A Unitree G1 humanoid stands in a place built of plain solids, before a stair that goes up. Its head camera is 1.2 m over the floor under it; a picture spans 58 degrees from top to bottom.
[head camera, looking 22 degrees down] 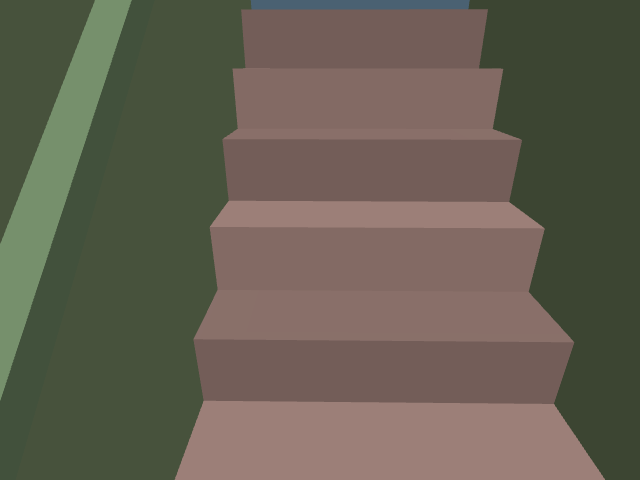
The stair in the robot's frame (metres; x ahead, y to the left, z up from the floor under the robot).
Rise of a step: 0.20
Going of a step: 0.23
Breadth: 0.90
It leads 1 degrees to the right of straight ahead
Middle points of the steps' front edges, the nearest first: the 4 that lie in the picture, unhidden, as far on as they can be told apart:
0.86 -0.15 0.60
1.09 -0.15 0.79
1.32 -0.15 0.99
1.55 -0.16 1.19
